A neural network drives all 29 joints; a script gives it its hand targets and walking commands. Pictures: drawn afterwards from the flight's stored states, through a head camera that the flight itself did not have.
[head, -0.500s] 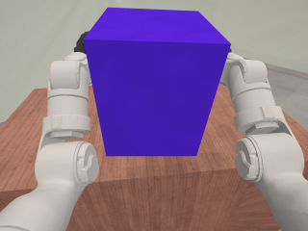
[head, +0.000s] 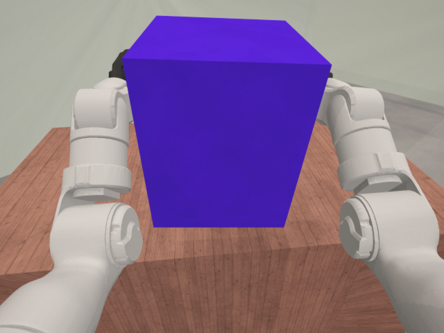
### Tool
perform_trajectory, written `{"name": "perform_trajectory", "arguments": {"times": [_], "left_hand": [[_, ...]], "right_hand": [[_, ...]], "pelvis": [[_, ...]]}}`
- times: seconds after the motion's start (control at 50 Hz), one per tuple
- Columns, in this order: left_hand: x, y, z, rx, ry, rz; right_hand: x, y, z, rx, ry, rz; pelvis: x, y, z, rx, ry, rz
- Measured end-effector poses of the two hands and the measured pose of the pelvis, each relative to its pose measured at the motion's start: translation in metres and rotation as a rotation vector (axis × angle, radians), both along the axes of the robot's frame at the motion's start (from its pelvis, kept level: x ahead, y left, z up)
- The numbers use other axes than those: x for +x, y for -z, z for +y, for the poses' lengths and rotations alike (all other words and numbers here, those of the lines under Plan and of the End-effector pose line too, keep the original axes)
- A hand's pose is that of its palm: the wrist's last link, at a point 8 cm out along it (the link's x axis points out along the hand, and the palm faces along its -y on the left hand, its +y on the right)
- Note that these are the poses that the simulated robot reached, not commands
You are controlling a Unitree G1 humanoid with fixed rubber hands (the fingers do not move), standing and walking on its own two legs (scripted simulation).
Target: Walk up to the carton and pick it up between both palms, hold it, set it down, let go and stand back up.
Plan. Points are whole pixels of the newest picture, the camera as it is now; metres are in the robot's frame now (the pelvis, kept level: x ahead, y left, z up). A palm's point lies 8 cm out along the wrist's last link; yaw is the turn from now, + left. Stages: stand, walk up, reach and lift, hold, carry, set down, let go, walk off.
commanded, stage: hold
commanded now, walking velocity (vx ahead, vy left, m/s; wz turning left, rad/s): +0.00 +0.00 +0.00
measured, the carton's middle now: (220, 122) +0.38 +0.00 +0.27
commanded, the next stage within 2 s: none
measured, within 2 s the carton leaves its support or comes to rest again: neither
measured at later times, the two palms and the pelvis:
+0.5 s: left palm (123, 90) +0.38 +0.15 +0.33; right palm (320, 91) +0.38 -0.16 +0.32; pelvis +0.00 +0.00 +0.00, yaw +0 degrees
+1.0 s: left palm (123, 89) +0.38 +0.15 +0.33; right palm (322, 91) +0.38 -0.16 +0.32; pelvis +0.00 +0.00 +0.00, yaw +0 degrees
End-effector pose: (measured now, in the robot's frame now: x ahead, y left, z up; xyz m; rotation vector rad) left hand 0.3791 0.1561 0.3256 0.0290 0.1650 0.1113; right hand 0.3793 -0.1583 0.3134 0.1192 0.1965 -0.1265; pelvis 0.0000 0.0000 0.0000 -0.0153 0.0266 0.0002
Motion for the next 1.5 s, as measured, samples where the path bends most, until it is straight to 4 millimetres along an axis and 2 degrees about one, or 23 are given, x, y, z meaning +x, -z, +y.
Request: {"name": "perform_trajectory", "arguments": {"times": [0.3, 1.5], "left_hand": [[0.0015, -0.0037, -0.0055, 0.000, 0.013, -0.017], [0.0010, -0.0057, -0.0055, 0.000, 0.014, -0.024]], "right_hand": [[-0.0028, -0.0038, -0.0054, -0.001, 0.015, -0.016], [-0.0036, -0.0055, -0.0054, -0.001, 0.013, -0.020]], "pelvis": [[0.0001, 0.0000, 0.0000, 0.000, 0.000, 0.000], [0.0001, 0.0000, -0.0002, 0.000, 0.000, 0.000]]}}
